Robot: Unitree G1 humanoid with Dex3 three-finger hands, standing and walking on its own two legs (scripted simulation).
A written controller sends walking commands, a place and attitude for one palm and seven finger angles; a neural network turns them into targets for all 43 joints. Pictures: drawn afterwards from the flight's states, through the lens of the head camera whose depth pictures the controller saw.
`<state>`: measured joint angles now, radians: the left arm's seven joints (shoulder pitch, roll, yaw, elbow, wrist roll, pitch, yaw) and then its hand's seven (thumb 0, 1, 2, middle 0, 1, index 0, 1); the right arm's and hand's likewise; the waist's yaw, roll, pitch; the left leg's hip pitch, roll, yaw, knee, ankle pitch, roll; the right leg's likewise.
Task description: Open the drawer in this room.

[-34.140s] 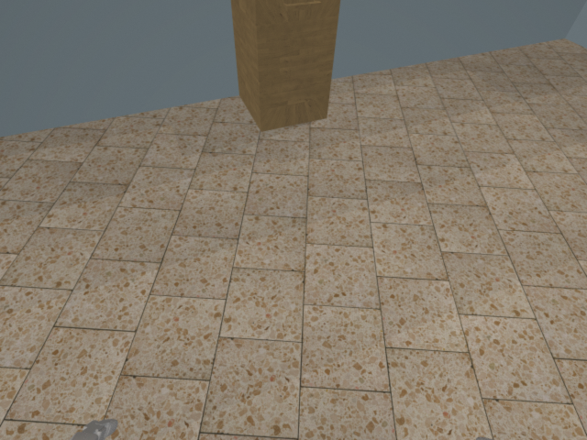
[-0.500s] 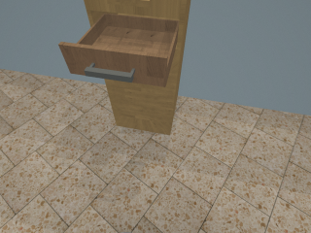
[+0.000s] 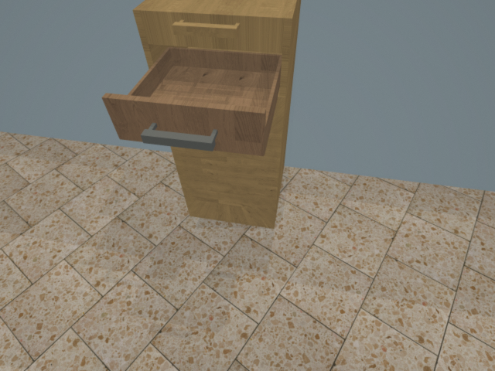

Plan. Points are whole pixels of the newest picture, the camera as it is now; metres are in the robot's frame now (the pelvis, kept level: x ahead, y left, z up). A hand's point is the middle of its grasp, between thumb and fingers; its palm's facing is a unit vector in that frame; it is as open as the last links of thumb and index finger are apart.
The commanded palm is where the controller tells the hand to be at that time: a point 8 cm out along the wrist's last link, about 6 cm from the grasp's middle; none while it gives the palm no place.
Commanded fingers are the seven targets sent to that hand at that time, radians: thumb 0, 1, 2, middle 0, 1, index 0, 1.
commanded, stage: let the arm hang, fingers relaxed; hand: left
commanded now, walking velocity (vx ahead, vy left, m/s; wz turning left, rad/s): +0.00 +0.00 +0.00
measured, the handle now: (181, 134) +0.61 +0.19 +0.03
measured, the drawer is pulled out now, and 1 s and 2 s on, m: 0.28 0.28 0.28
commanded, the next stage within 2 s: look to check the result in 0.28 s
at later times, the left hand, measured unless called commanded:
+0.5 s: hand out of the picture +0.02 +0.17 -0.17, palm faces +0.00 -0.97 -0.23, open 7.4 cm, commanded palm none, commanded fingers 0.00 0.90 0.90 -0.20 -0.30 -0.20 -0.30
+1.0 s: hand out of the picture +0.04 +0.17 -0.17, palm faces +0.00 -0.97 -0.25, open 7.4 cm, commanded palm none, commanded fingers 0.00 0.90 0.90 -0.20 -0.30 -0.20 -0.30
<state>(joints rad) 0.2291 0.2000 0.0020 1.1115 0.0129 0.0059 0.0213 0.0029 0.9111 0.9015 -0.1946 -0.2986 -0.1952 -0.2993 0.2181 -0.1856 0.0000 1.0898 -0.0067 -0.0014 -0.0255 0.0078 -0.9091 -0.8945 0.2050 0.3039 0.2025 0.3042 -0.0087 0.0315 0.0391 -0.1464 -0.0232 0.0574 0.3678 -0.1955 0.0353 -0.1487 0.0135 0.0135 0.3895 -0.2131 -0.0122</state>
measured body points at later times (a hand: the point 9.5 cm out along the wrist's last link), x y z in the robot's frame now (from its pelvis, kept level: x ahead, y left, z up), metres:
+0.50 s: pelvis +0.00 -0.02 +0.00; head +0.03 -0.02 +0.45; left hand +0.02 +0.23 -0.15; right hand -0.01 -0.25 -0.16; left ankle +0.00 +0.09 -0.75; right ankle +0.00 -0.11 -0.75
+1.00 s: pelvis +0.01 -0.03 +0.00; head +0.03 -0.04 +0.45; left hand +0.04 +0.22 -0.15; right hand +0.03 -0.27 -0.16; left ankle +0.00 +0.09 -0.75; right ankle +0.00 -0.11 -0.75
